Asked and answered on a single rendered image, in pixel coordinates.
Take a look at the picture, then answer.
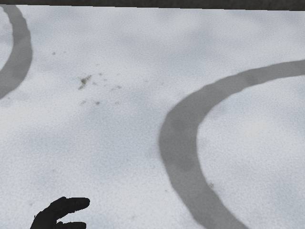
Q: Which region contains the left robot hand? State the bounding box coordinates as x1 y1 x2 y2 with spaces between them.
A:
30 197 91 229

